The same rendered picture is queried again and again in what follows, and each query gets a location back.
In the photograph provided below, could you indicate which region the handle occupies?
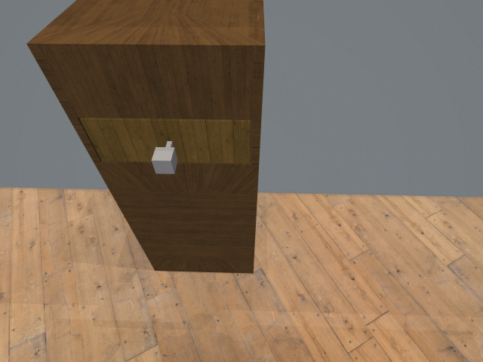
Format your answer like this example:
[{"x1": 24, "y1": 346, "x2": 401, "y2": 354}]
[{"x1": 152, "y1": 141, "x2": 178, "y2": 174}]

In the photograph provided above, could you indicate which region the cabinet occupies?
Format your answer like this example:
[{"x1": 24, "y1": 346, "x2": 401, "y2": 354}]
[{"x1": 27, "y1": 0, "x2": 265, "y2": 274}]

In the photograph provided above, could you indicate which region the drawer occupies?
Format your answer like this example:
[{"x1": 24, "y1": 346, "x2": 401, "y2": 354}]
[{"x1": 80, "y1": 118, "x2": 251, "y2": 164}]

